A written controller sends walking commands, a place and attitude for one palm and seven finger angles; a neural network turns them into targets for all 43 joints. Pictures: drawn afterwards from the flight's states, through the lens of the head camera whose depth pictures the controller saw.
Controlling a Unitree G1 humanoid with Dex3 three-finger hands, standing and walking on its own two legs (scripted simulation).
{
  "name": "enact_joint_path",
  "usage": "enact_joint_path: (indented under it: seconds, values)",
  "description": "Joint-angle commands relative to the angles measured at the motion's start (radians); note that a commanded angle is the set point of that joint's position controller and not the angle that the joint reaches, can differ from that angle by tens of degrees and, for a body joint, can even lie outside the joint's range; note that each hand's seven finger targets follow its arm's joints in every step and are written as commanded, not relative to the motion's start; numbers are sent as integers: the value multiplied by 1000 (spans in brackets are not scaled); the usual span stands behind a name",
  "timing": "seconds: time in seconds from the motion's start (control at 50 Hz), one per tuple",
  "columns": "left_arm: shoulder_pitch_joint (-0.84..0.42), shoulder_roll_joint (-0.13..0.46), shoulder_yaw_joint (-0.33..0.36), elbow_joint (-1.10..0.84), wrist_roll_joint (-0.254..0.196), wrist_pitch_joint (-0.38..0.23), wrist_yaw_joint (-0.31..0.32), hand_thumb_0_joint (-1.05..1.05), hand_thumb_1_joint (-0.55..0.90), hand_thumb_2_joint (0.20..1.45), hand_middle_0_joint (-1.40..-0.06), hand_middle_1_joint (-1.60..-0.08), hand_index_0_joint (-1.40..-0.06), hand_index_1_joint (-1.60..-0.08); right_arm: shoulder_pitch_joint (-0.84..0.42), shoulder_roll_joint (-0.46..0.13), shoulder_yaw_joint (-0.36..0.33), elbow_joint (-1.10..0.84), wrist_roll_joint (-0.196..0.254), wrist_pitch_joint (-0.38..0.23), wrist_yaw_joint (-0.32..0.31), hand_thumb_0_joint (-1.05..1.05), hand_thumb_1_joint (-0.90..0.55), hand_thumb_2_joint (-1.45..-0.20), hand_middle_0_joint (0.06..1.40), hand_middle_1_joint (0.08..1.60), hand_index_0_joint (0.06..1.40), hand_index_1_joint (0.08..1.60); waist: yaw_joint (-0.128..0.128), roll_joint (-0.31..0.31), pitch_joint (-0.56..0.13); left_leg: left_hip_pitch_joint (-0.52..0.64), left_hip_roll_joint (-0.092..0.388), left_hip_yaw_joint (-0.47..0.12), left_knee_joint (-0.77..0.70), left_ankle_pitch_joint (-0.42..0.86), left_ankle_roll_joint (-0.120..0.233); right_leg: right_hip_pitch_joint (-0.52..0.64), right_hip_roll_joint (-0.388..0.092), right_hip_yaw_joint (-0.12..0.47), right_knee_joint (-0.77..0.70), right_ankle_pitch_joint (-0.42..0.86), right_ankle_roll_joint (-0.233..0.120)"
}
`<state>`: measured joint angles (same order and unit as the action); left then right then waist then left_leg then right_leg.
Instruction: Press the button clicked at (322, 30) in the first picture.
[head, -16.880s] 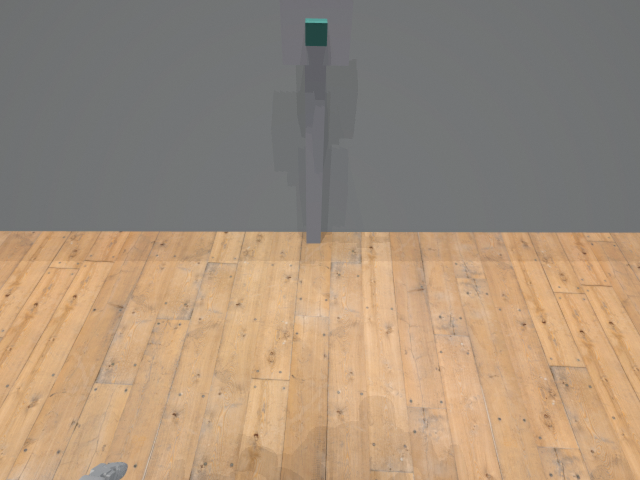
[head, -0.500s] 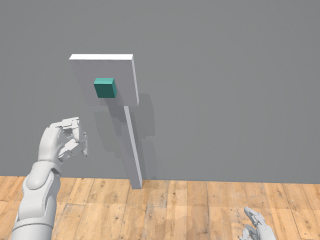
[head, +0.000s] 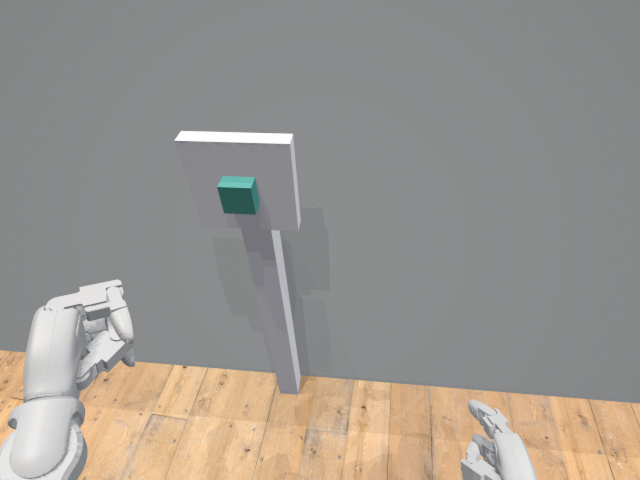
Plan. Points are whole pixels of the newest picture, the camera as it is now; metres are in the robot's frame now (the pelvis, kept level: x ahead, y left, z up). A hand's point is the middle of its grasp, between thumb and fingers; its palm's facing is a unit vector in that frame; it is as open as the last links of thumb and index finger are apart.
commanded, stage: draw the hand back to the body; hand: left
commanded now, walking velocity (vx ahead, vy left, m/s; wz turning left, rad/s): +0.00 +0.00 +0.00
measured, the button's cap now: (239, 194) +0.51 +0.20 +0.09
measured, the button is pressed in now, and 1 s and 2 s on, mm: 0 0 0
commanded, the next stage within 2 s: step back with the hand held close in 0.50 s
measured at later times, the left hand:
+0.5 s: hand (84, 369) +0.16 +0.24 +0.15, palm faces +0.43 -0.82 -0.38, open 3.1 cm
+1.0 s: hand (64, 388) +0.15 +0.25 +0.15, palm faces +0.32 -0.81 -0.50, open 3.1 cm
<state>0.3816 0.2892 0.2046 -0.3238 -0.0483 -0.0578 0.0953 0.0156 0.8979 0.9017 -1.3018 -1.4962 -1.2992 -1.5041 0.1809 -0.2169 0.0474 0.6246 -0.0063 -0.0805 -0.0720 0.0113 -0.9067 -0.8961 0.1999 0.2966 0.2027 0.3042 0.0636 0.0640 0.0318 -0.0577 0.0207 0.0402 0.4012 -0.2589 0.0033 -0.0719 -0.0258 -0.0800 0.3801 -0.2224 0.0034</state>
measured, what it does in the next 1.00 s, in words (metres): stands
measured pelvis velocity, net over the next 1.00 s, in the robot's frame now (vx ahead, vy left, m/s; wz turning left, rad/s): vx -0.04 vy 0.01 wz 0.00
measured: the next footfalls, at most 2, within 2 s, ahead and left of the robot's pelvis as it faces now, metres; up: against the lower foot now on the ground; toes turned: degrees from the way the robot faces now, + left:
right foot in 1.50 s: -0.08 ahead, -0.10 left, +0.00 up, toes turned +5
left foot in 1.80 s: -0.08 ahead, +0.11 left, +0.00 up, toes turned +0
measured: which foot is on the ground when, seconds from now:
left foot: down 0.00-1.00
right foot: down 0.00-1.00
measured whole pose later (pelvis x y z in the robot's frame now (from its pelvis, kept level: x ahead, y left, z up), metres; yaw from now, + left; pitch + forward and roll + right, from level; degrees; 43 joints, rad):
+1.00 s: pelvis -0.04 +0.01 -0.01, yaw +0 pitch +0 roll -1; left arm 0.65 0.39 0.36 -0.57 -0.04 -0.16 0.12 0.01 0.89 0.90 -1.30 -1.50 -1.30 -1.50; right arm 0.18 -0.23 -0.02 0.56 0.00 0.01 -0.08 0.01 -0.91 -0.90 0.20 0.30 0.20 0.30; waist 0.01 0.02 0.03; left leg -0.27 0.01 0.05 0.49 -0.23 0.02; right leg -0.27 -0.04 -0.07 0.45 -0.18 0.02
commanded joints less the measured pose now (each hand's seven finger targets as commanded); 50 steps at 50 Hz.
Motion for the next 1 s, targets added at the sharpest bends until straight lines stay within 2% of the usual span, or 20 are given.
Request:
enact_joint_path:
  seconds: [0.0,0.04,0.1,0.14,0.2,0.24,0.3,0.38,0.42,0.54,0.58,0.6,0.62,0.64,0.66,0.7,0.78,0.86,0.92,0.98]
  values:
    - [-34,176,136,-264,-4,-65,22,0,900,900,-1300,-1500,-1300,-1500,-127,-107,-49,-165,-7,-59,-6,0,-900,-900,200,300,200,300,0,-37,-97,-27,-12,-28,-50,281,15,39,22,32,-45,222,-20]
    - [-12,172,143,-294,-5,-70,24,0,900,900,-1300,-1500,-1300,-1500,-129,-101,-49,-171,-4,-61,-6,0,-900,-900,200,300,200,300,-1,-13,-88,-32,-11,-26,-51,266,15,34,17,32,-40,211,-18]
    - [40,183,164,-313,-5,-74,26,0,900,900,-1300,-1500,-1300,-1500,-131,-101,-53,-172,-2,-68,-10,0,-900,-900,200,300,200,300,5,-27,-65,-38,-8,-26,-49,239,15,16,23,36,-56,179,-18]
    - [58,183,171,-360,-5,-84,30,0,900,900,-1300,-1500,-1300,-1500,-127,-98,-52,-177,-1,-76,-10,0,-900,-900,200,300,200,300,5,11,-74,-41,-8,-30,-49,234,12,23,19,34,-46,172,-19]
    - [120,199,197,-390,-3,-89,34,0,900,900,-1300,-1500,-1300,-1500,-126,-98,-56,-176,-1,-91,-15,0,-900,-900,200,300,200,300,13,0,-78,-36,-9,-29,-42,244,12,20,25,35,-51,185,-19]
    - [100,165,164,-374,0,-88,32,0,900,900,-1300,-1500,-1300,-1500,-119,-97,-55,-168,0,-93,-14,0,-900,-900,200,300,200,300,-1,-3,-39,-43,-6,-29,-43,229,12,-7,23,32,-51,165,-17]
    - [81,163,162,-351,4,-88,35,0,900,900,-1300,-1500,-1300,-1500,-115,-103,-60,-161,-1,-98,-19,0,-900,-900,200,300,200,300,-4,-38,-19,-44,-6,-31,-51,195,14,-24,26,31,-65,125,-16]
    - [71,174,174,-363,5,-95,41,0,900,900,-1300,-1500,-1300,-1500,-115,-98,-58,-162,-3,-101,-21,0,-900,-900,200,300,200,300,4,-6,-50,-40,-10,-33,-54,177,15,-4,18,36,-57,108,-18]
    - [76,172,172,-352,2,-95,40,0,900,900,-1300,-1500,-1300,-1500,-121,-95,-56,-161,-3,-103,-24,0,-900,-900,200,300,200,300,5,-22,-32,-45,-8,-34,-58,157,15,-12,19,39,-67,85,-17]
    - [75,175,176,-373,3,-97,41,0,900,900,-1300,-1500,-1300,-1500,-121,-93,-54,-161,-5,-113,-22,0,-900,-900,200,300,200,300,8,18,-29,-49,-10,-34,-59,160,11,-5,20,42,-69,93,-20]
    - [82,174,180,-364,1,-98,42,0,900,900,-1300,-1500,-1300,-1500,-119,-91,-55,-158,-6,-112,-22,0,-900,-900,200,300,200,300,9,-4,-34,-45,-10,-31,-56,165,12,-5,21,43,-74,98,-19]
    - [30,186,185,-327,4,-94,44,0,900,900,-1300,-1500,-1300,-1500,-118,-97,-56,-146,-5,-109,-25,0,-900,-900,200,300,200,300,-1,-42,-7,-55,-9,-32,-61,144,11,-22,25,42,-90,67,-18]
    - [-28,269,289,-388,-3,-125,44,0,900,900,-1300,-1500,-1300,-1500,-101,-123,-62,-187,-2,-74,-16,0,-900,-900,200,300,200,300,-43,-63,68,-148,9,-51,-26,89,31,-139,-30,129,-147,62,-10]
    - [59,212,246,-307,2,-126,36,0,900,900,-1300,-1500,-1300,-1500,-102,-101,-61,-173,-2,-54,-15,0,-900,-900,200,300,200,300,-43,-103,44,-131,4,-54,-6,79,31,-154,-51,121,-161,28,-13]
    - [98,187,218,-312,6,-129,31,0,900,900,-1300,-1500,-1300,-1500,-102,-105,-62,-181,-5,-40,-11,0,-900,-900,200,300,200,300,-47,-97,30,-130,2,-48,7,83,30,-168,-58,123,-166,16,-14]
    - [125,198,222,-386,10,-149,32,0,900,900,-1300,-1500,-1300,-1500,-108,-118,-67,-192,-10,-23,-10,0,-900,-900,200,300,200,300,-48,-15,-45,-136,5,-51,5,153,29,-122,-60,94,-115,102,-17]
    - [229,221,254,-430,2,-158,42,0,900,900,-1300,-1500,-1300,-1500,-97,-122,-84,-218,-4,5,-9,0,-900,-900,200,300,200,300,-48,2,-189,-140,28,-63,11,332,25,-35,-44,62,-2,279,-5]
    - [270,237,277,-447,-5,-160,46,0,900,900,-1300,-1500,-1300,-1500,-101,-117,-94,-236,5,23,-14,0,-900,-900,200,300,200,300,-49,-25,-214,-160,47,-74,23,409,22,-40,-38,55,56,348,2]
    - [275,240,285,-441,-6,-162,51,0,900,900,-1300,-1500,-1300,-1500,-102,-116,-99,-237,8,29,-18,0,-900,-900,200,300,200,300,-52,-36,-197,-204,53,-80,20,378,22,-52,-37,57,72,330,4]
    - [270,235,278,-449,-2,-168,53,0,900,900,-1300,-1500,-1300,-1500,-100,-122,-101,-240,9,25,-18,0,-900,-900,200,300,200,300,-53,-19,-172,-267,65,-89,1,278,33,-63,-32,68,87,256,6]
